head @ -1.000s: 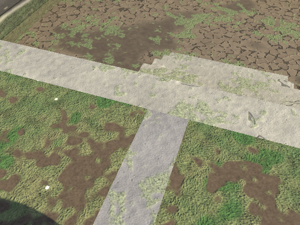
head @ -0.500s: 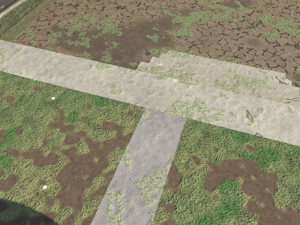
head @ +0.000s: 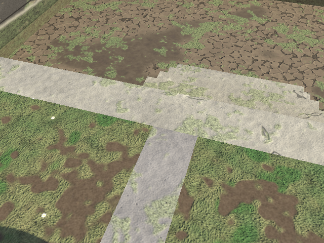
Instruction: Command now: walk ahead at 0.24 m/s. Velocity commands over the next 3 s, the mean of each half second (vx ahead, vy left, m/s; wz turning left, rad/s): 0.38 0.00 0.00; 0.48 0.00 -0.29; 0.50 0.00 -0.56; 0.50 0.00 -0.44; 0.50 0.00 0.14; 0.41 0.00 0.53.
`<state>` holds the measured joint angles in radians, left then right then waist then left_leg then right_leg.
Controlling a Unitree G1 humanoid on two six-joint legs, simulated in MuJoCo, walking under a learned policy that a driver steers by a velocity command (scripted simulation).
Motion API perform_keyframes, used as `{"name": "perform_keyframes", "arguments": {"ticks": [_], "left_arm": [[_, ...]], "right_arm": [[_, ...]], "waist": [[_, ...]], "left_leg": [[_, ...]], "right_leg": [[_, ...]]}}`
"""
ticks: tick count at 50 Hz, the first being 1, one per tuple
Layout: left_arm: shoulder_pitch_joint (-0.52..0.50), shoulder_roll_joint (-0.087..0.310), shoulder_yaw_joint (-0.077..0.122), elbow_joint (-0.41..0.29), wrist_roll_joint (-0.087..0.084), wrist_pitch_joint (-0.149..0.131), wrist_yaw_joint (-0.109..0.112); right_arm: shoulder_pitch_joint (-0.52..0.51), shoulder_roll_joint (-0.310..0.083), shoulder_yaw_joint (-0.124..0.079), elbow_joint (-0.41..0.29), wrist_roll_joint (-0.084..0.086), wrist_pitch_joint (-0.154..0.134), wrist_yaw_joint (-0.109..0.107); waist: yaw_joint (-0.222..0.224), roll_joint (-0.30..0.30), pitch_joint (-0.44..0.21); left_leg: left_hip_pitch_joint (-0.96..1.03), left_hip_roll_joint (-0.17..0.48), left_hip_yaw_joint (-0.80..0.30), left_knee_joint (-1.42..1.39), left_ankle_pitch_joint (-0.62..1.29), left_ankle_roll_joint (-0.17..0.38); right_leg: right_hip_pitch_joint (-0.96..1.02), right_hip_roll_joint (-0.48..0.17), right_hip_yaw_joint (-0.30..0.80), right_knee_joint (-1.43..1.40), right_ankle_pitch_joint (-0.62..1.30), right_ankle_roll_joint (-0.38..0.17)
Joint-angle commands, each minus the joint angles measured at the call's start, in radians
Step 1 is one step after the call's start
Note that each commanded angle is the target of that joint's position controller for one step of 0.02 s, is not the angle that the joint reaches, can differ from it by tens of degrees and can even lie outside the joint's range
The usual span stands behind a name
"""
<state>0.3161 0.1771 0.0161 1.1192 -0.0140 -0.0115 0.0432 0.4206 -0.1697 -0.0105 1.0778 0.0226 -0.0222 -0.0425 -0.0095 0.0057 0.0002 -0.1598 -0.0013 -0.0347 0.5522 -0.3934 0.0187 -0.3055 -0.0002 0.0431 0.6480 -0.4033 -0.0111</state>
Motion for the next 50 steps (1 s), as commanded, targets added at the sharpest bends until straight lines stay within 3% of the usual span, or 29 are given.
{"name": "perform_keyframes", "arguments": {"ticks": [1,3,4,5,6,7,8,9,10,12,13,15,18,21,24,26,27,28,29,30,31,32,33,34,36,38,40,44,50], "left_arm": [[-0.058,0.044,0.006,-0.074,-0.009,-0.058,-0.021],[0.01,0.037,0.007,-0.065,-0.023,-0.083,-0.035],[0.097,0.044,0.016,-0.03,-0.023,-0.088,-0.037],[0.198,0.077,0.032,0.007,-0.014,-0.089,-0.039],[0.349,0.182,0.064,0.031,-0.014,-0.092,-0.039],[0.438,0.253,0.073,0.032,-0.003,-0.104,-0.054],[0.32,0.183,0.048,0.004,0.009,-0.116,-0.053],[0.228,0.138,0.036,-0.031,0.004,-0.121,-0.055],[0.171,0.127,0.029,-0.052,0.003,-0.118,-0.06],[0.172,0.075,0.01,-0.056,0.007,-0.102,-0.06],[0.207,0.07,0.006,-0.048,0.011,-0.094,-0.055],[0.25,0.098,0.008,-0.044,0.015,-0.084,-0.041],[0.232,0.145,0.013,-0.071,0.02,-0.075,-0.024],[0.257,0.175,0.024,-0.075,0.008,-0.077,-0.018],[0.254,0.18,0.033,-0.073,-0.005,-0.075,-0.017],[0.226,0.201,0.042,-0.083,0.002,-0.067,-0.018],[0.21,0.208,0.045,-0.089,0.01,-0.058,-0.019],[0.194,0.198,0.041,-0.099,0.017,-0.051,-0.021],[0.198,0.156,0.022,-0.129,0.031,-0.052,-0.027],[0.343,-0.022,-0.022,-0.127,0.012,-0.076,-0.038],[0.264,0.091,0.004,-0.126,-0.022,-0.103,-0.041],[0.157,0.151,0.024,-0.164,-0.048,-0.114,-0.039],[0.1,0.161,0.028,-0.177,-0.044,-0.114,-0.028],[0.081,0.152,0.039,-0.177,-0.029,-0.105,-0.019],[0.138,0.106,0.045,-0.159,-0.028,-0.069,-0.02],[0.119,0.092,0.052,-0.171,-0.026,-0.044,-0.019],[0.044,0.106,0.06,-0.206,-0.018,-0.034,-0.017],[-0.083,0.108,0.064,-0.257,-0.012,-0.05,-0.036],[-0.3,0.076,0.042,-0.359,-0.006,-0.058,-0.081]], "right_arm": [[0.077,-0.199,-0.049,-0.029,0.01,-0.023,-0.001],[-0.01,-0.176,-0.043,-0.06,0.014,-0.03,0.009],[-0.039,-0.166,-0.041,-0.072,0.018,-0.028,0.013],[-0.065,-0.155,-0.038,-0.088,0.016,-0.032,0.014],[-0.089,-0.099,-0.022,-0.114,0.011,-0.048,0.015],[-0.087,-0.06,-0.013,-0.147,0.016,-0.071,0.013],[-0.086,-0.092,-0.019,-0.15,0.029,-0.086,0.02],[-0.093,-0.099,-0.021,-0.148,0.03,-0.096,0.032],[-0.098,-0.106,-0.027,-0.144,0.02,-0.103,0.036],[-0.142,-0.154,-0.053,-0.15,0.006,-0.103,0.045],[-0.148,-0.135,-0.054,-0.15,0.006,-0.097,0.052],[-0.206,-0.095,-0.045,-0.171,0.004,-0.085,0.06],[-0.384,-0.066,-0.026,-0.243,0.001,-0.084,0.063],[-0.477,-0.087,-0.021,-0.28,0.008,-0.086,0.074],[-0.515,-0.117,-0.025,-0.308,0.01,-0.091,0.087],[-0.45,-0.159,-0.043,-0.302,0.009,-0.097,0.09],[-0.343,-0.193,-0.062,-0.274,0.01,-0.097,0.087],[-0.167,-0.234,-0.087,-0.22,0.014,-0.092,0.08],[0.009,-0.314,-0.108,-0.187,0.001,-0.086,0.067],[0.062,-0.358,-0.111,-0.168,-0.023,-0.086,0.077],[0.012,-0.259,-0.085,-0.172,-0.018,-0.092,0.078],[-0.086,-0.216,-0.072,-0.183,-0.012,-0.097,0.076],[-0.18,-0.19,-0.063,-0.199,-0.014,-0.104,0.078],[-0.227,-0.164,-0.058,-0.197,-0.022,-0.11,0.083],[-0.239,-0.121,-0.051,-0.172,-0.035,-0.115,0.084],[-0.222,-0.134,-0.054,-0.149,-0.032,-0.122,0.078],[-0.204,-0.161,-0.061,-0.136,-0.036,-0.124,0.066],[-0.162,-0.186,-0.064,-0.127,-0.042,-0.113,0.038],[-0.049,-0.221,-0.069,-0.107,-0.024,-0.081,0.019]], "waist": [[-0.023,0.185,0.226],[0.042,0.166,0.236],[0.079,0.134,0.21],[0.109,0.056,0.17],[0.159,-0.195,0.103],[0.161,-0.339,0.048],[0.092,-0.188,0.106],[0.062,-0.118,0.146],[0.042,-0.079,0.141],[0.039,-0.082,0.128],[0.042,-0.098,0.113],[0.05,-0.083,0.113],[0.073,-0.072,0.148],[0.085,-0.096,0.165],[0.059,-0.093,0.173],[0.002,-0.117,0.1],[-0.058,-0.134,0.02],[-0.142,-0.13,-0.085],[-0.192,-0.013,-0.221],[-0.098,0.284,-0.4],[-0.123,0.19,-0.322],[-0.094,0.14,-0.159],[-0.056,0.035,-0.092],[-0.023,0.015,-0.051],[0.027,0.071,-0.027],[0.041,0.072,0.02],[0.036,0.056,0.054],[0.01,0.031,0.076],[-0.069,0.004,0.121]], "left_leg": [[-0.162,0.295,-0.42,-0.391,-0.446,0.215],[-0.211,0.255,-0.332,-0.338,-0.328,0.177],[-0.26,0.187,-0.24,-0.263,-0.252,0.136],[-0.315,0.113,-0.144,-0.11,-0.099,0.099],[-0.446,-0.01,0.03,0.25,0.023,0.036],[-0.592,-0.067,0.003,0.527,-0.135,0.028],[-0.653,0.005,-0.077,0.692,-0.097,0.051],[-0.677,0.05,-0.082,0.731,0.002,0.074],[-0.668,0.085,-0.064,0.692,0.091,0.084],[-0.624,0.118,-0.019,0.591,0.185,0.075],[-0.611,0.117,0.006,0.563,0.207,0.064],[-0.63,0.116,0.037,0.484,0.242,0.035],[-0.594,0.095,0.062,0.243,0.334,0.005],[-0.502,0.062,0.087,0.1,0.401,0.006],[-0.477,0.055,0.067,0.02,0.398,0.044],[-0.353,0.015,0.087,0.004,0.354,0.077],[-0.21,-0.021,0.109,0.018,0.33,0.098],[0.019,-0.039,0.115,0.013,0.328,0.126],[0.343,0.17,-0.136,0.01,0.244,0.191],[0.599,0.419,-0.669,-0.18,-0.019,0.345],[0.515,0.392,-0.736,-0.283,-0.063,0.293],[0.36,0.376,-0.548,-0.286,0.027,0.239],[0.196,0.346,-0.397,-0.308,0.171,0.21],[0.074,0.305,-0.283,-0.336,0.255,0.184],[-0.031,0.248,-0.136,-0.391,0.291,0.162],[-0.073,0.235,-0.05,-0.43,0.338,0.17],[-0.061,0.241,-0.001,-0.453,0.359,0.176],[0.022,0.233,0.091,-0.46,0.425,0.158],[0.208,0.269,0.196,-0.415,0.522,0.137]], "right_leg": [[-0.17,-0.001,-0.074,0.162,-0.019,-0.035],[-0.043,-0.011,-0.084,-0.019,-0.036,-0.068],[0.116,0.021,-0.105,-0.139,0.019,-0.066],[0.255,0.002,-0.036,-0.191,0.078,-0.063],[0.402,-0.179,0.284,-0.357,-0.044,-0.141],[0.462,-0.377,0.709,-0.513,-0.135,-0.263],[0.398,-0.408,0.715,-0.511,-0.141,-0.27],[0.355,-0.362,0.562,-0.499,-0.091,-0.239],[0.336,-0.308,0.431,-0.508,-0.012,-0.205],[0.337,-0.223,0.232,-0.517,0.227,-0.15],[0.345,-0.203,0.177,-0.513,0.32,-0.144],[0.346,-0.197,0.124,-0.518,0.422,-0.157],[0.271,-0.191,0.079,-0.552,0.425,-0.167],[0.241,-0.204,0.052,-0.577,0.405,-0.172],[0.325,-0.245,0.034,-0.544,0.488,-0.155],[0.387,-0.254,0.009,-0.427,0.777,-0.131],[0.388,-0.238,-0.015,-0.29,0.965,-0.116],[0.316,-0.193,-0.046,-0.078,1.028,-0.088],[0.059,-0.13,-0.064,0.258,0.712,-0.057],[-0.26,0.072,0.0,0.612,-0.103,-0.01],[-0.35,0.036,0.135,0.739,-0.137,-0.037],[-0.411,-0.014,0.104,0.753,-0.055,-0.053],[-0.358,-0.074,0.083,0.706,0.049,-0.054],[-0.301,-0.108,0.076,0.648,0.105,-0.054],[-0.205,-0.141,0.082,0.585,0.149,-0.06],[-0.237,-0.147,0.076,0.553,0.175,-0.06],[-0.329,-0.15,0.091,0.5,0.255,-0.051],[-0.427,-0.128,0.086,0.286,0.443,-0.034],[-0.479,-0.109,-0.045,0.046,0.479,-0.047]]}}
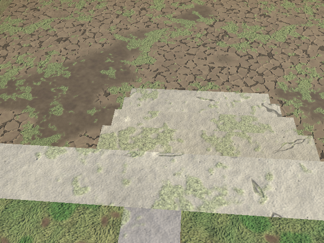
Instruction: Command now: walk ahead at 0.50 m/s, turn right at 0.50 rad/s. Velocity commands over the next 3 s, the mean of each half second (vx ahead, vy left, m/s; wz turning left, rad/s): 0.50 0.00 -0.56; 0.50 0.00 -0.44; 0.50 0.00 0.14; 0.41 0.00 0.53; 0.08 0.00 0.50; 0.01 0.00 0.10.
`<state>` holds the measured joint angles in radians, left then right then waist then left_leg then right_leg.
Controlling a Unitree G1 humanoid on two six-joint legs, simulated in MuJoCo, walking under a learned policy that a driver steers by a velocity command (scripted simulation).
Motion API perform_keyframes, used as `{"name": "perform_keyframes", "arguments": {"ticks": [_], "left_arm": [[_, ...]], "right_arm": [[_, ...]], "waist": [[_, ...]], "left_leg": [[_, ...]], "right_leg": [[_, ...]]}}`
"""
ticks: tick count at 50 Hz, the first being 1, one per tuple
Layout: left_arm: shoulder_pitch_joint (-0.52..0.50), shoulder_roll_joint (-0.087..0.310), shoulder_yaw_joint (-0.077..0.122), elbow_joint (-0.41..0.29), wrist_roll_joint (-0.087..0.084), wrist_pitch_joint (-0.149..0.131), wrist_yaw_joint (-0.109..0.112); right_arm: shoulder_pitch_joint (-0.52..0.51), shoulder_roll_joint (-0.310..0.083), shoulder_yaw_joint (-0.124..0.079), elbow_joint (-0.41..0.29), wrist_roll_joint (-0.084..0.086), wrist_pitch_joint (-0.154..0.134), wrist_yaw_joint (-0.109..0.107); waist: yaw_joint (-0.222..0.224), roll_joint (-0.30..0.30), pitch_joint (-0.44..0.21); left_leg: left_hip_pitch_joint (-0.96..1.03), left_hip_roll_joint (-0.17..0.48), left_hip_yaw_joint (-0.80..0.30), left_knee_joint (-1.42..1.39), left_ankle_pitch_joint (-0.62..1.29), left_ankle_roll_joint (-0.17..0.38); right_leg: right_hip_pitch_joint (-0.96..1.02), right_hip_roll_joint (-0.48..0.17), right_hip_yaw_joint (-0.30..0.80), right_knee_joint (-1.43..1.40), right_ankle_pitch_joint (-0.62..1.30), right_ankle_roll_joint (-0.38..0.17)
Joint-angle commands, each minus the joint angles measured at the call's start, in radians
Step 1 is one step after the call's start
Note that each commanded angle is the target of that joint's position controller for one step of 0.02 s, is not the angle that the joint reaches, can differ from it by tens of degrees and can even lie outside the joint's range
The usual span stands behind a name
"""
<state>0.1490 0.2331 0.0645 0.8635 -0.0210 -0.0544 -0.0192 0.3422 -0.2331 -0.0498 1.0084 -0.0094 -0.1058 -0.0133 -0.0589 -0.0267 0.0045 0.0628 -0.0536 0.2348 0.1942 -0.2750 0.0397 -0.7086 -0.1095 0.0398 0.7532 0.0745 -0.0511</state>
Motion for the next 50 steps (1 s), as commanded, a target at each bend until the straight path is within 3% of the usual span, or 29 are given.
{"name": "perform_keyframes", "arguments": {"ticks": [1,3,5,6,7,8,9,10,11,12,13,14,16,17,20,22,26,29,31,32,33,34,35,36,38,41,44,47,50], "left_arm": [[-0.156,0.019,-0.008,-0.122,0.0,-0.015,-0.027],[-0.169,0.029,-0.005,-0.154,-0.005,-0.014,-0.042],[-0.105,0.071,0.015,-0.166,-0.007,-0.01,-0.05],[-0.005,0.11,0.035,-0.152,-0.01,-0.007,-0.05],[0.154,0.172,0.068,-0.116,-0.011,-0.006,-0.041],[0.293,0.269,0.103,-0.089,-0.006,0.006,-0.014],[0.237,0.343,0.109,-0.123,-0.003,-0.002,-0.009],[0.281,0.254,0.082,-0.119,0.012,-0.008,-0.012],[0.244,0.194,0.066,-0.119,0.018,-0.018,-0.011],[0.166,0.158,0.055,-0.132,0.011,-0.026,-0.016],[0.236,0.02,0.005,-0.019,0.095,-0.06,-0.01],[0.218,0.023,0.0,-0.028,0.098,-0.068,-0.01],[0.142,0.07,0.006,-0.055,0.078,-0.082,-0.024],[0.138,0.095,0.01,-0.061,0.082,-0.093,-0.034],[0.159,0.118,0.006,-0.059,0.088,-0.106,-0.058],[0.197,0.14,0.013,-0.049,0.082,-0.1,-0.075],[0.307,0.161,0.033,-0.019,0.088,-0.079,-0.093],[0.283,0.161,0.042,-0.017,0.093,-0.063,-0.079],[0.241,0.161,0.041,-0.022,0.104,-0.057,-0.074],[0.223,0.097,0.018,-0.043,0.106,-0.064,-0.074],[0.399,-0.042,-0.02,-0.066,0.123,-0.086,-0.069],[0.287,0.043,0.0,-0.069,0.094,-0.084,-0.076],[0.208,0.077,0.011,-0.074,0.085,-0.071,-0.062],[0.196,0.088,0.013,-0.048,0.087,-0.065,-0.033],[0.184,0.046,-0.004,-0.039,0.113,-0.056,-0.024],[0.128,0.009,-0.02,-0.049,0.089,-0.045,-0.05],[0.058,0.0,-0.035,-0.07,0.089,-0.031,-0.058],[0.014,0.004,-0.043,-0.09,0.088,-0.005,-0.058],[-0.044,0.033,-0.039,-0.109,0.084,0.003,-0.048]], "right_arm": [[0.042,-0.163,-0.032,-0.035,0.011,0.012,-0.011],[0.032,-0.179,-0.037,-0.044,0.016,0.029,-0.012],[-0.001,-0.211,-0.047,-0.065,0.018,0.042,-0.02],[-0.022,-0.226,-0.051,-0.076,0.019,0.049,-0.023],[-0.048,-0.226,-0.049,-0.09,0.025,0.052,-0.024],[-0.038,-0.197,-0.037,-0.117,0.011,0.04,-0.021],[0.05,-0.047,0.007,-0.168,0.002,0.001,0.002],[-0.067,-0.141,-0.01,-0.196,0.038,-0.05,0.022],[-0.146,-0.162,-0.017,-0.228,0.067,-0.067,0.027],[-0.15,-0.152,-0.017,-0.223,0.054,-0.069,0.02],[-0.048,-0.087,0.022,-0.188,-0.122,-0.048,0.03],[-0.053,-0.027,0.029,-0.199,-0.142,-0.033,0.032],[-0.088,-0.077,0.026,-0.225,-0.089,-0.005,0.035],[-0.1,-0.09,0.03,-0.234,-0.072,0.003,0.03],[-0.195,-0.073,0.05,-0.267,-0.066,0.019,0.013],[-0.267,-0.045,0.067,-0.288,-0.057,0.037,0.02],[-0.37,-0.08,0.07,-0.305,-0.052,0.036,0.033],[-0.395,-0.105,0.067,-0.304,-0.038,0.02,0.018],[-0.242,-0.169,0.037,-0.255,-0.001,-0.004,0.006],[-0.051,-0.192,0.026,-0.207,0.003,-0.021,0.001],[0.153,-0.238,0.018,-0.174,-0.016,-0.022,0.001],[0.212,-0.193,0.025,-0.132,-0.045,-0.014,0.006],[0.108,-0.179,0.017,-0.148,-0.035,-0.02,0.007],[-0.007,-0.109,0.036,-0.167,-0.03,-0.016,0.004],[-0.066,-0.014,0.063,-0.181,-0.027,-0.012,-0.007],[-0.042,-0.049,0.039,-0.156,-0.047,-0.027,-0.015],[0.03,-0.081,0.02,-0.116,-0.062,-0.033,0.012],[0.041,-0.087,0.019,-0.092,-0.057,-0.037,0.049],[0.065,-0.105,0.014,-0.069,-0.057,-0.04,0.061]], "waist": [[-0.025,0.038,0.121],[-0.006,0.058,0.109],[0.051,0.114,0.034],[0.111,0.134,-0.027],[0.2,0.119,-0.112],[0.243,-0.009,-0.205],[0.112,-0.235,-0.313],[0.186,-0.112,-0.374],[0.175,-0.073,-0.237],[0.114,0.039,-0.136],[0.107,0.075,-0.069],[0.065,0.017,-0.024],[0.045,-0.005,-0.027],[0.044,0.0,-0.036],[0.061,0.005,-0.005],[0.08,-0.016,0.003],[0.127,-0.035,0.032],[0.11,-0.046,0.027],[0.025,-0.026,-0.054],[-0.046,0.064,-0.221],[-0.026,0.339,-0.48],[-0.096,0.224,-0.339],[-0.062,0.128,-0.105],[-0.019,0.095,-0.006],[0.032,0.099,-0.012],[0.029,0.086,-0.009],[0.012,0.07,0.012],[0.034,0.098,0.02],[0.034,0.091,0.031]], "left_leg": [[0.026,0.333,-0.064,-0.033,0.44,0.115],[0.068,0.346,-0.033,0.04,0.62,0.101],[0.08,0.346,-0.004,0.189,0.983,0.079],[0.057,0.339,0.005,0.338,1.101,0.067],[-0.035,0.302,0.018,0.554,1.047,0.037],[-0.294,0.247,0.016,0.879,0.657,-0.008],[-0.733,0.005,-0.13,1.26,-0.26,-0.067],[-0.838,0.037,-0.347,1.307,-0.259,-0.03],[-0.886,0.087,-0.344,1.253,-0.181,0.001],[-0.842,0.132,-0.337,1.146,-0.11,0.005],[-0.8,0.167,-0.387,1.089,-0.065,0.005],[-0.75,0.186,-0.365,1.022,-0.006,0.001],[-0.724,0.18,-0.327,0.989,0.019,-0.026],[-0.725,0.179,-0.314,0.968,0.051,-0.045],[-0.698,0.171,-0.273,0.737,0.187,-0.099],[-0.59,0.139,-0.23,0.578,0.261,-0.101],[-0.617,0.106,-0.239,0.386,0.281,-0.079],[-0.611,0.099,-0.256,0.295,0.237,-0.027],[-0.288,0.083,-0.22,0.286,0.344,0.049],[0.034,0.174,-0.3,0.342,0.413,0.154],[0.52,0.469,-0.73,0.269,0.549,0.439],[0.475,0.523,-0.92,0.123,0.255,0.384],[0.233,0.483,-0.787,0.073,-0.011,0.262],[0.017,0.424,-0.64,0.019,-0.113,0.203],[-0.125,0.357,-0.488,-0.061,0.097,0.19],[-0.14,0.305,-0.32,-0.102,0.227,0.198],[-0.165,0.304,-0.228,-0.115,0.378,0.223],[-0.221,0.303,-0.179,-0.096,0.521,0.221],[-0.122,0.333,-0.187,-0.061,0.523,0.209]], "right_leg": [[-0.088,0.007,-0.061,-0.078,-0.033,-0.013],[-0.043,0.038,-0.108,-0.11,-0.123,-0.037],[0.111,0.11,-0.173,-0.102,-0.22,-0.075],[0.248,0.151,-0.189,-0.105,-0.255,-0.102],[0.488,0.187,-0.173,-0.187,-0.191,-0.142],[0.789,0.038,0.079,-0.228,-0.212,-0.204],[1.108,-0.225,0.705,-0.366,-0.314,-0.418],[1.129,-0.235,0.779,-0.471,-0.338,-0.395],[1.026,-0.197,0.604,-0.464,-0.269,-0.338],[0.851,-0.146,0.464,-0.468,-0.143,-0.297],[0.749,-0.087,0.331,-0.448,-0.192,-0.262],[0.632,-0.057,0.302,-0.484,-0.202,-0.252],[0.516,-0.031,0.263,-0.521,-0.188,-0.271],[0.479,-0.024,0.252,-0.529,-0.157,-0.274],[0.407,0.01,0.208,-0.523,-0.023,-0.257],[0.353,0.038,0.18,-0.505,0.051,-0.24],[0.533,-0.043,0.301,-0.457,0.058,-0.254],[0.681,-0.092,0.369,-0.418,0.091,-0.211],[0.6,-0.005,0.32,-0.297,0.245,-0.123],[0.477,0.109,0.251,-0.073,0.162,-0.058],[0.139,0.303,0.159,0.244,-0.457,0.03],[-0.108,0.258,0.142,0.495,-0.684,0.021],[-0.171,0.169,0.138,0.571,-0.578,-0.008],[-0.115,0.092,0.111,0.544,-0.466,-0.025],[0.026,0.025,0.097,0.441,-0.363,-0.028],[0.037,0.01,0.05,0.299,-0.342,0.007],[0.036,0.0,-0.006,0.093,-0.189,0.03],[0.126,0.011,-0.028,-0.022,-0.087,0.018],[0.088,0.015,-0.005,-0.096,-0.077,-0.007]]}}
Over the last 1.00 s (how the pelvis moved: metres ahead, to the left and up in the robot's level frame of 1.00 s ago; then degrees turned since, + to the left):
0.48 0.03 0.01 -10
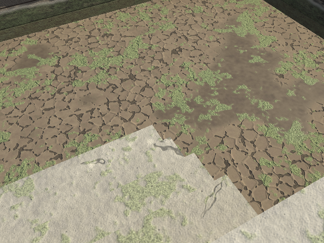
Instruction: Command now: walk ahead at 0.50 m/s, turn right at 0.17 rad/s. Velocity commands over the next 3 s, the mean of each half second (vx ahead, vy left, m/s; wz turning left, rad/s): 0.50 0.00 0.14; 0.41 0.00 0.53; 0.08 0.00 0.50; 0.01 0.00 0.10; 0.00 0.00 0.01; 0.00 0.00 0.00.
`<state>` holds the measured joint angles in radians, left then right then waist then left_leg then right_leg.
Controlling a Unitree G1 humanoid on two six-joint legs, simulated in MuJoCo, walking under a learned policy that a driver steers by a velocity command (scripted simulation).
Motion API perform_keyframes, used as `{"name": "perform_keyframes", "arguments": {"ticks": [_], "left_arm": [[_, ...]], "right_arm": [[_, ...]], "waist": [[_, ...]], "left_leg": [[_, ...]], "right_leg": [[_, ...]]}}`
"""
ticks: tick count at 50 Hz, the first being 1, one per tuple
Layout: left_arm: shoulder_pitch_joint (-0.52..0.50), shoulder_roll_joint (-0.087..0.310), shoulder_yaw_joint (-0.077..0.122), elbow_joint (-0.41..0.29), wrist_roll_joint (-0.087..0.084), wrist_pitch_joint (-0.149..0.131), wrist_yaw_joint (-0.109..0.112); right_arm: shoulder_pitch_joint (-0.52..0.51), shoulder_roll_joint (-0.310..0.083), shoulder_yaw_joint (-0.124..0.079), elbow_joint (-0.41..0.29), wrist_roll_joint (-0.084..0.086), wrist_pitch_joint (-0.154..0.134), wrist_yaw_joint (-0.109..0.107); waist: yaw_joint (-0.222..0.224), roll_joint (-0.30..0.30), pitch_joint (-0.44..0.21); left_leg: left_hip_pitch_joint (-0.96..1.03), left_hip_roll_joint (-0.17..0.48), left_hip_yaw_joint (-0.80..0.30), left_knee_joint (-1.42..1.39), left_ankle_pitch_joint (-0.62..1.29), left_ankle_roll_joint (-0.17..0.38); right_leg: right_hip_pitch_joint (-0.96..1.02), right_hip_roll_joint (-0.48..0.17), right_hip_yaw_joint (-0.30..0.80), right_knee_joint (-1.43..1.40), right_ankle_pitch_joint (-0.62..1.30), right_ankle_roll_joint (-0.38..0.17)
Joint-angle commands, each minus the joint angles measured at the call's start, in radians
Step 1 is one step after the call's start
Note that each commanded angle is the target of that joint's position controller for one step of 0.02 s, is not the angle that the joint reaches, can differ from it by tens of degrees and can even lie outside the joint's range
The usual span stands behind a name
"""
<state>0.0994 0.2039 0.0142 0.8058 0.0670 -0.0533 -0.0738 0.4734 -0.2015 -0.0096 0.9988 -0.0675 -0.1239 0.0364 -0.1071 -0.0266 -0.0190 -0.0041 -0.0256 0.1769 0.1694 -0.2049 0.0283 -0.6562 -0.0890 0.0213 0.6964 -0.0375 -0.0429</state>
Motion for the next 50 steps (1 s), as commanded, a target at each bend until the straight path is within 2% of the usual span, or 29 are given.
{"name": "perform_keyframes", "arguments": {"ticks": [1,5,7,8,9,10,11,12,14,16,21,23,24,25,26,27,30,32,35,39,41,42,43,44,45,46,48,49,50], "left_arm": [[-0.015,0.067,0.013,-0.058,-0.005,0.001,0.012],[-0.112,0.079,0.023,-0.087,-0.006,-0.012,0.024],[-0.073,0.107,0.04,-0.084,-0.029,-0.036,0.029],[0.149,0.12,0.054,-0.014,-0.026,-0.029,0.049],[0.339,0.211,0.08,0.019,-0.014,-0.032,0.064],[0.451,0.257,0.101,0.042,-0.05,-0.015,0.07],[0.548,0.211,0.078,0.101,0.009,-0.063,0.049],[0.393,0.18,0.088,0.093,-0.011,-0.08,0.053],[0.27,0.066,0.057,0.067,-0.038,-0.068,0.073],[0.244,-0.004,0.036,0.058,-0.017,-0.06,0.082],[0.353,0.047,0.047,0.113,0.061,-0.055,0.082],[0.351,0.035,0.037,0.125,0.068,-0.052,0.074],[0.257,0.154,0.084,0.097,-0.174,-0.016,0.023],[0.263,0.125,0.075,0.111,-0.182,0.0,0.024],[0.464,-0.03,0.012,0.198,0.082,-0.07,0.073],[0.601,-0.04,0.019,0.253,0.105,-0.081,0.104],[0.55,-0.035,-0.023,0.24,0.077,-0.072,0.094],[0.52,-0.042,-0.039,0.238,0.071,-0.072,0.077],[0.585,0.005,-0.031,0.275,0.036,-0.069,0.105],[0.61,0.038,-0.014,0.292,0.027,-0.023,0.139],[0.56,0.069,-0.008,0.265,0.037,-0.006,0.12],[0.543,0.068,-0.02,0.261,0.066,0.015,0.071],[0.738,-0.071,-0.049,0.255,0.043,0.012,0.02],[0.574,0.037,-0.026,0.183,-0.003,-0.014,-0.009],[0.257,0.075,-0.013,0.047,-0.047,-0.049,-0.003],[0.123,0.126,0.0,-0.015,-0.053,-0.072,0.019],[0.18,0.082,0.006,-0.011,-0.038,-0.073,0.071],[0.199,0.033,-0.003,-0.018,-0.048,-0.066,0.094],[0.315,-0.011,-0.016,0.017,-0.021,-0.063,0.1]], "right_arm": [[-0.044,-0.145,-0.031,-0.05,0.001,-0.019,0.009],[0.036,-0.168,-0.046,-0.016,0.008,0.014,-0.009],[0.018,-0.178,-0.05,-0.012,0.015,0.021,-0.025],[0.027,-0.17,-0.053,-0.002,0.089,0.059,-0.043],[0.124,-0.077,-0.03,-0.039,0.11,0.059,-0.044],[0.088,-0.062,-0.026,-0.057,0.096,0.063,-0.043],[-0.021,-0.05,-0.017,-0.079,-0.043,0.015,0.019],[-0.138,-0.087,-0.039,-0.091,-0.014,-0.001,0.009],[-0.082,-0.056,-0.025,-0.076,-0.014,-0.004,-0.013],[-0.067,-0.003,-0.009,-0.073,-0.001,0.009,-0.005],[-0.09,0.017,0.001,-0.089,-0.013,0.023,0.067],[-0.097,-0.017,-0.005,-0.106,-0.007,0.023,0.085],[-0.174,-0.083,-0.054,-0.147,0.201,0.091,0.037],[-0.231,-0.101,-0.061,-0.168,0.211,0.104,0.011],[-0.215,-0.012,0.002,-0.177,-0.058,0.058,0.034],[-0.224,0.006,-0.007,-0.169,-0.073,0.05,0.024],[-0.336,0.042,0.002,-0.193,-0.011,0.043,0.042],[-0.322,-0.004,-0.006,-0.208,-0.018,0.077,0.051],[-0.427,0.002,-0.002,-0.25,-0.046,0.101,0.037],[-0.443,-0.001,-0.005,-0.187,-0.053,0.079,0.028],[-0.085,-0.088,-0.058,0.002,-0.017,0.044,-0.004],[0.138,-0.207,-0.106,0.054,-0.011,0.039,-0.006],[0.325,-0.339,-0.134,0.057,0.01,0.046,0.01],[0.411,-0.322,-0.141,0.082,-0.015,0.055,0.011],[0.357,-0.27,-0.138,0.055,0.0,0.049,-0.012],[0.259,-0.233,-0.122,0.009,0.001,0.051,-0.026],[-0.028,-0.132,-0.069,-0.055,-0.036,0.038,-0.005],[-0.072,-0.141,-0.072,-0.088,-0.034,0.029,0.008],[-0.116,-0.088,-0.046,-0.114,-0.015,-0.001,-0.007]], "waist": [[0.073,0.088,0.059],[0.038,0.095,0.084],[0.088,0.103,0.045],[0.17,0.102,0.007],[0.202,-0.09,-0.189],[0.26,-0.187,-0.303],[0.274,-0.109,-0.247],[0.234,-0.103,0.039],[0.153,-0.053,0.006],[0.107,-0.013,0.017],[0.119,-0.009,0.028],[0.114,0.005,0.041],[0.072,0.001,0.016],[0.099,-0.039,0.006],[0.167,-0.009,0.096],[0.221,-0.003,0.128],[0.204,0.008,0.103],[0.181,0.006,0.188],[0.233,0.028,0.231],[0.262,0.057,0.228],[0.13,0.147,0.079],[0.014,0.227,-0.049],[0.049,0.371,-0.498],[-0.07,0.237,-0.568],[-0.133,0.192,-0.392],[-0.115,0.1,-0.272],[0.11,-0.043,-0.004],[0.162,0.056,0.065],[0.204,0.071,0.067]], "left_leg": [[0.0,0.311,-0.132,-0.021,0.453,0.212],[0.159,0.341,-0.145,0.017,0.401,0.186],[0.072,0.304,-0.09,0.118,0.56,0.144],[-0.038,0.209,-0.009,0.381,0.602,0.057],[-0.365,0.129,0.009,0.726,0.344,0.01],[-0.558,-0.001,-0.041,1.056,-0.368,-0.014],[-0.636,0.024,-0.356,0.989,-0.334,0.063],[-0.737,0.081,-0.272,1.043,-0.269,0.07],[-0.642,0.152,-0.258,1.028,-0.215,0.078],[-0.568,0.175,-0.278,0.979,-0.113,0.055],[-0.585,0.166,-0.228,0.885,0.211,0.028],[-0.631,0.169,-0.249,0.898,0.259,0.034],[-0.542,0.124,-0.183,0.721,0.329,0.051],[-0.575,0.129,-0.227,0.701,0.412,0.059],[-0.89,0.224,-0.36,0.671,0.47,0.049],[-1.08,0.217,-0.415,0.586,0.454,0.037],[-0.637,0.175,-0.23,0.405,0.809,0.056],[-0.556,0.195,-0.223,0.461,0.706,0.065],[-0.614,0.19,-0.19,0.273,0.591,0.055],[-0.542,0.187,-0.157,0.111,0.472,0.031],[-0.077,0.095,-0.043,0.018,0.758,0.006],[0.347,0.132,-0.069,0.109,0.962,0.067],[0.914,0.326,-0.269,0.58,1.491,0.332],[0.965,0.406,-0.434,0.59,1.639,0.439],[0.84,0.436,-0.511,0.488,1.332,0.425],[0.58,0.445,-0.512,0.449,1.149,0.405],[-0.17,0.416,-0.424,0.378,0.968,0.34],[-0.393,0.39,-0.41,0.296,0.962,0.356],[-0.535,0.309,-0.371,0.245,0.853,0.324]], "right_leg": [[0.015,0.0,0.014,-0.073,0.023,-0.019],[0.025,0.036,-0.024,-0.198,-0.058,-0.042],[0.262,0.091,-0.073,-0.229,0.021,-0.093],[0.498,0.089,-0.1,-0.141,0.046,-0.098],[0.902,-0.111,0.157,-0.092,0.157,-0.197],[1.006,-0.306,0.478,-0.269,0.156,-0.277],[0.931,-0.246,0.501,-0.417,-0.253,-0.252],[0.71,-0.231,0.373,-0.449,-0.31,-0.217],[0.57,-0.216,0.24,-0.487,-0.182,-0.219],[0.469,-0.213,0.153,-0.542,-0.015,-0.206],[0.425,-0.151,-0.098,-0.488,0.197,-0.193],[0.416,-0.178,-0.111,-0.447,0.182,-0.204],[0.408,-0.093,-0.123,-0.443,0.375,-0.14],[0.498,-0.137,-0.116,-0.408,0.387,-0.119],[0.723,-0.249,-0.057,-0.37,0.126,-0.186],[0.916,-0.3,-0.011,-0.326,0.081,-0.199],[0.494,-0.147,-0.2,-0.279,-0.108,-0.131],[0.356,-0.192,-0.18,-0.264,-0.247,-0.112],[0.497,-0.217,-0.145,-0.15,-0.266,-0.078],[0.603,-0.232,-0.124,-0.02,-0.214,-0.029],[0.471,-0.108,-0.238,0.319,-0.206,0.033],[0.242,-0.056,-0.242,0.566,-0.359,0.083],[0.044,0.037,-0.197,1.128,-0.884,0.165],[-0.137,0.045,-0.098,1.377,-0.912,0.196],[-0.441,0.025,-0.064,1.392,-0.897,0.183],[-0.469,-0.039,-0.023,1.357,-0.922,0.159],[-0.172,-0.108,0.066,0.932,-0.649,0.107],[-0.053,-0.072,0.021,0.919,-0.657,0.091],[0.019,-0.069,0.061,0.716,-0.368,0.072]]}}
Over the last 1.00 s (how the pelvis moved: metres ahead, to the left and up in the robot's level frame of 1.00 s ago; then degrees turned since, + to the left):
0.57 -0.11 0.01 -30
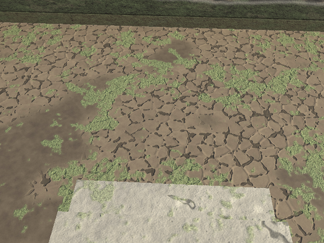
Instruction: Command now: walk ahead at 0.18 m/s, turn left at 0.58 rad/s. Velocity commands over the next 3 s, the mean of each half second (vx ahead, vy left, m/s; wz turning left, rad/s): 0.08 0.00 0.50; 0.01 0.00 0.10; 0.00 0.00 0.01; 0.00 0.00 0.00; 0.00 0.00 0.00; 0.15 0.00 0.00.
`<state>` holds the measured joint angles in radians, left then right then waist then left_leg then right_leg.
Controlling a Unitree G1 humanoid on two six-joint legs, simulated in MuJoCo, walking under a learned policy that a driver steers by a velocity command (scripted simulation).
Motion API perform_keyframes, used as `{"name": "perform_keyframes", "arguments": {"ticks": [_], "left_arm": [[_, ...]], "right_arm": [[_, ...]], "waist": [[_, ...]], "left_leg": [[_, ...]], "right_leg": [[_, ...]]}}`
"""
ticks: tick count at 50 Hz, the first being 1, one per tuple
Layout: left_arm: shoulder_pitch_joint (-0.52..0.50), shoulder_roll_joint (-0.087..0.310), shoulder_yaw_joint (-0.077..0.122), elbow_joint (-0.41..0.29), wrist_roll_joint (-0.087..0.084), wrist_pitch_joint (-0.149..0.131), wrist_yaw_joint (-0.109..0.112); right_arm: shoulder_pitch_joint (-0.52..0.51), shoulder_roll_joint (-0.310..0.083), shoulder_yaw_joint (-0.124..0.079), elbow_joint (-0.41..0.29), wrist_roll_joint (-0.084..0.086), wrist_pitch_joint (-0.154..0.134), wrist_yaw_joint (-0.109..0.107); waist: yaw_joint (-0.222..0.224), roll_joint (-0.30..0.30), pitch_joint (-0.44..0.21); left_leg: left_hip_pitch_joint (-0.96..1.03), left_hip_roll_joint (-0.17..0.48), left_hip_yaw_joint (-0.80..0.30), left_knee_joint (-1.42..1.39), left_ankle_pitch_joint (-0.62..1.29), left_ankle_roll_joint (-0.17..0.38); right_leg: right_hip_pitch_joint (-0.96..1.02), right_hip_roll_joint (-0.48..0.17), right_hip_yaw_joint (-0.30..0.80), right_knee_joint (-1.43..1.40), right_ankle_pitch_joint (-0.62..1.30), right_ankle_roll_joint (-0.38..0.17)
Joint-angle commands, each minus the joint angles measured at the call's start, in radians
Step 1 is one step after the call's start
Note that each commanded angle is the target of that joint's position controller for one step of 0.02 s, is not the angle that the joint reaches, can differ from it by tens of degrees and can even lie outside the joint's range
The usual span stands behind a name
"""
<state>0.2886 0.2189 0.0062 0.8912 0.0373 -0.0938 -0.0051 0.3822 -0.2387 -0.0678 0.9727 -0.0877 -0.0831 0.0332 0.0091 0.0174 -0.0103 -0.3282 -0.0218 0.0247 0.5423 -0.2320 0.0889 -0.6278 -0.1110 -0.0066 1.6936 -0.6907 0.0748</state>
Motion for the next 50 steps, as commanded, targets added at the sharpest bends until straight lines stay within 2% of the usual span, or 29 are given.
{"name": "perform_keyframes", "arguments": {"ticks": [1,3,4,5,7,9,10,11,12,13,14,16,17,19,22,23,25,26,27,28,29,31,33,35,37,44,45,46,50], "left_arm": [[0.171,-0.008,0.002,-0.037,0.011,-0.017,0.017],[0.139,0.017,0.003,-0.062,0.031,0.013,-0.023],[0.174,0.011,-0.005,-0.052,0.045,0.018,-0.042],[0.192,0.025,-0.001,-0.063,0.041,0.02,-0.043],[0.171,0.064,0.012,-0.113,0.045,0.02,-0.017],[0.181,0.126,0.035,-0.147,0.04,0.019,0.012],[0.263,0.147,0.046,-0.135,0.03,0.023,0.031],[0.394,0.196,0.069,-0.109,0.009,0.022,0.054],[0.255,0.344,0.093,-0.167,-0.02,0.015,0.061],[0.157,0.258,0.056,-0.194,0.038,-0.009,0.005],[0.106,0.188,0.037,-0.184,0.06,-0.017,-0.019],[-0.037,0.079,0.003,-0.216,0.001,0.01,-0.026],[-0.086,0.083,0.004,-0.225,-0.003,0.017,-0.022],[-0.093,0.124,0.01,-0.203,0.045,0.014,-0.023],[-0.151,0.12,-0.039,-0.172,-0.007,0.004,-0.05],[-0.169,0.147,-0.043,-0.172,-0.045,-0.007,-0.051],[-0.142,0.154,-0.06,-0.119,-0.054,-0.018,-0.084],[-0.114,0.166,-0.056,-0.083,-0.07,-0.012,-0.109],[-0.06,0.178,-0.046,-0.058,-0.067,-0.01,-0.133],[0.104,0.176,-0.019,-0.046,-0.059,-0.002,-0.132],[0.189,0.208,0.0,-0.046,-0.041,-0.003,-0.097],[-0.046,0.196,0.001,-0.092,-0.024,0.005,-0.079],[-0.027,0.125,-0.013,-0.061,-0.032,0.006,-0.084],[-0.037,0.101,-0.018,-0.048,-0.033,0.007,-0.098],[-0.086,0.133,-0.005,-0.054,-0.033,0.005,-0.104],[-0.114,0.151,0.018,-0.029,-0.036,0.01,-0.091],[-0.049,0.095,0.003,0.004,-0.048,0.065,-0.034],[-0.036,0.103,0.002,0.008,-0.055,0.092,-0.003],[-0.066,0.111,0.009,0.024,-0.051,0.126,0.017]], "right_arm": [[-0.072,-0.056,0.016,-0.128,0.031,-0.062,-0.006],[-0.079,-0.152,0.004,-0.161,0.002,-0.059,-0.004],[-0.115,-0.146,0.008,-0.184,-0.027,-0.052,-0.004],[-0.098,-0.133,0.014,-0.194,-0.023,-0.052,-0.007],[-0.072,-0.124,0.022,-0.192,-0.012,-0.05,-0.007],[-0.099,-0.17,0.004,-0.219,-0.004,-0.056,-0.007],[-0.191,-0.191,-0.005,-0.254,0.008,-0.06,-0.003],[-0.248,-0.173,-0.005,-0.29,0.016,-0.063,0.014],[-0.075,-0.003,0.031,-0.292,0.01,-0.066,0.027],[-0.018,-0.027,0.034,-0.29,0.051,-0.055,0.014],[-0.082,-0.042,0.042,-0.304,0.053,-0.028,-0.008],[-0.089,-0.077,0.051,-0.289,0.022,0.022,-0.06],[-0.066,-0.064,0.067,-0.282,-0.002,0.033,-0.059],[0.02,-0.048,0.079,-0.247,-0.026,0.048,-0.005],[0.015,-0.079,0.061,-0.236,0.012,0.037,0.061],[-0.059,-0.083,0.061,-0.276,0.013,0.038,0.067],[-0.1,-0.044,0.079,-0.258,0.05,0.04,0.089],[-0.07,-0.051,0.074,-0.222,0.071,0.039,0.088],[-0.04,-0.101,0.053,-0.197,0.085,0.034,0.069],[-0.122,-0.241,0.02,-0.227,0.097,0.03,0.042],[-0.271,-0.256,0.015,-0.276,0.092,0.03,0.053],[-0.276,-0.151,0.037,-0.265,0.09,0.026,0.051],[-0.225,-0.119,0.045,-0.237,0.107,0.035,0.049],[-0.162,-0.142,0.035,-0.213,0.102,0.046,0.052],[-0.135,-0.132,0.033,-0.198,0.096,0.051,0.046],[-0.112,-0.141,0.021,-0.164,0.09,0.066,0.048],[-0.154,-0.079,0.042,-0.162,0.093,0.087,-0.004],[-0.143,-0.081,0.043,-0.159,0.101,0.097,-0.03],[-0.151,-0.106,0.042,-0.111,0.098,0.121,-0.048]], "waist": [[0.09,0.024,0.073],[0.098,0.099,-0.019],[0.115,0.079,-0.031],[0.116,0.044,-0.042],[0.117,0.042,-0.04],[0.118,0.044,-0.056],[0.174,-0.007,-0.074],[0.227,-0.079,-0.12],[0.086,-0.337,-0.211],[0.04,-0.165,-0.17],[0.047,-0.051,-0.082],[0.004,-0.041,-0.201],[-0.034,-0.052,-0.206],[-0.088,-0.03,-0.163],[-0.135,-0.045,-0.104],[-0.131,-0.044,-0.096],[-0.087,-0.111,-0.1],[-0.101,-0.104,-0.084],[-0.08,-0.131,-0.11],[0.046,0.013,-0.207],[0.13,0.047,-0.2],[0.05,0.042,-0.062],[0.045,0.0,-0.037],[0.021,-0.029,-0.014],[-0.006,-0.017,-0.031],[-0.021,0.001,-0.022],[0.002,0.024,-0.085],[-0.008,0.033,-0.078],[-0.024,0.017,-0.02]], "left_leg": [[-0.326,0.251,-0.155,-0.149,0.829,0.261],[-0.334,0.204,-0.188,-0.094,0.797,0.253],[-0.394,0.178,-0.178,-0.018,0.712,0.226],[-0.418,0.16,-0.186,0.022,0.667,0.206],[-0.412,0.167,-0.256,0.11,0.604,0.182],[-0.334,0.211,-0.344,0.241,0.685,0.169],[-0.383,0.199,-0.339,0.358,0.746,0.153],[-0.458,0.12,-0.283,0.558,0.673,0.114],[-0.626,-0.115,-0.117,0.917,-0.187,-0.008],[-0.791,-0.143,-0.199,1.105,-0.482,-0.075],[-0.912,-0.074,-0.27,1.079,-0.421,-0.12],[-0.904,-0.003,-0.284,1.053,-0.282,-0.225],[-0.806,0.004,-0.228,1.081,-0.174,-0.256],[-0.553,0.005,-0.131,1.121,0.063,-0.221],[-0.278,0.07,-0.08,0.986,0.092,-0.236],[-0.266,0.089,-0.032,0.671,-0.061,-0.259],[-0.093,0.065,0.006,0.365,-0.154,-0.278],[0.003,0.057,0.01,0.146,0.047,-0.255],[0.083,0.04,-0.013,0.065,0.199,-0.222],[0.142,0.073,-0.123,0.03,0.464,-0.121],[0.115,0.098,-0.101,0.049,0.499,-0.029],[-0.14,0.088,-0.144,-0.05,0.13,-0.027],[-0.137,0.082,-0.129,-0.066,0.08,-0.036],[-0.098,0.066,-0.099,-0.088,0.066,-0.061],[-0.027,0.053,-0.067,-0.093,0.124,-0.076],[0.074,0.051,-0.037,-0.146,0.219,-0.073],[0.134,0.12,-0.08,-0.124,0.479,-0.06],[0.145,0.124,-0.079,-0.114,0.536,-0.063],[0.15,0.131,-0.086,-0.164,0.417,-0.065]], "right_leg": [[0.082,-0.007,0.06,-0.483,0.517,-0.053],[0.149,0.039,-0.002,-0.537,0.675,-0.052],[0.193,0.047,-0.001,-0.483,0.813,-0.054],[0.241,0.057,-0.01,-0.49,0.798,-0.041],[0.287,0.076,-0.019,-0.486,0.652,-0.018],[0.317,0.113,-0.007,-0.562,0.463,-0.022],[0.431,0.149,-0.026,-0.704,0.458,-0.049],[0.594,0.13,-0.015,-0.885,0.686,-0.128],[0.666,-0.16,0.405,-1.065,1.421,-0.519],[0.579,-0.35,0.635,-1.115,1.782,-0.662],[0.502,-0.4,0.663,-1.136,1.569,-0.619],[0.472,-0.292,0.548,-1.035,1.322,-0.497],[0.373,-0.221,0.446,-1.045,1.278,-0.43],[0.126,-0.093,0.249,-1.066,1.232,-0.348],[-0.075,-0.045,0.119,-1.086,1.076,-0.237],[-0.011,-0.025,0.083,-1.118,0.941,-0.198],[0.079,-0.016,0.048,-1.089,0.791,-0.123],[0.127,-0.022,0.071,-1.076,0.775,-0.112],[0.202,-0.031,0.097,-1.069,0.788,-0.099],[0.307,0.015,0.044,-1.026,0.602,-0.04],[0.316,0.031,0.008,-1.053,0.454,-0.044],[0.37,0.059,-0.083,-1.039,0.345,-0.059],[0.403,0.033,-0.056,-1.11,0.39,-0.072],[0.409,0.041,-0.052,-1.178,0.418,-0.071],[0.418,0.044,-0.052,-1.224,0.472,-0.076],[0.459,0.052,-0.069,-1.309,0.51,-0.064],[0.56,0.0,-0.044,-1.298,0.698,-0.062],[0.572,-0.003,-0.035,-1.293,0.742,-0.064],[0.568,0.002,-0.025,-1.353,0.628,-0.066]]}}
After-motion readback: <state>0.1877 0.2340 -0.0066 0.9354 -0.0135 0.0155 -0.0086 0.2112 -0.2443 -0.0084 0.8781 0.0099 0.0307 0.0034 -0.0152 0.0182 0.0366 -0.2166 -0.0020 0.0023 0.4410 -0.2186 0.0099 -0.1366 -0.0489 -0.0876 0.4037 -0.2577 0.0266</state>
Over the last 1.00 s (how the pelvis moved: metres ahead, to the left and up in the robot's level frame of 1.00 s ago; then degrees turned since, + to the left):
0.49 0.09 -0.18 25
